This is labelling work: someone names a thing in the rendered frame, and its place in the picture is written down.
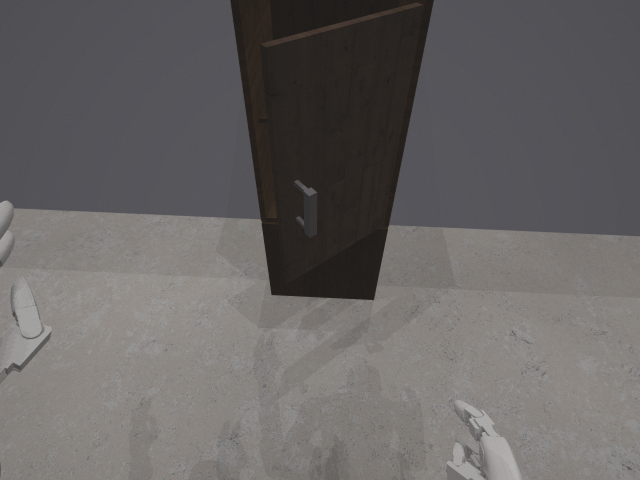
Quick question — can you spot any robot left hand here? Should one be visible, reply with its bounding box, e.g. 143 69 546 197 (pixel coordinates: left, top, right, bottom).
0 201 52 383

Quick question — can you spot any cupboard door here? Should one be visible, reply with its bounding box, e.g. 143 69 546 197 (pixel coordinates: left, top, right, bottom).
260 2 424 284

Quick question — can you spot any handle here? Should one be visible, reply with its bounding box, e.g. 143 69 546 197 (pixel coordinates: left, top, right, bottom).
294 180 317 238

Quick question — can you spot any robot right hand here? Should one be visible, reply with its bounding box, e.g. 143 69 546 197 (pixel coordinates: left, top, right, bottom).
447 400 523 480

